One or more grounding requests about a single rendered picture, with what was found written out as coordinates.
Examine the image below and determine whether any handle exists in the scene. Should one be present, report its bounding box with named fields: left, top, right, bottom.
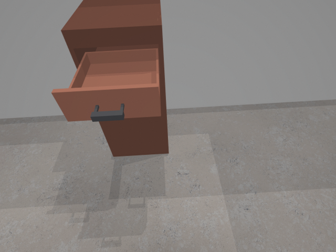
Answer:
left=90, top=103, right=124, bottom=122

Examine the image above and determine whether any cabinet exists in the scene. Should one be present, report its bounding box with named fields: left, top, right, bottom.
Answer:
left=61, top=0, right=169, bottom=157

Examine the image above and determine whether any drawer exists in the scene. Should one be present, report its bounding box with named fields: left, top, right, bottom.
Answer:
left=51, top=48, right=161, bottom=122

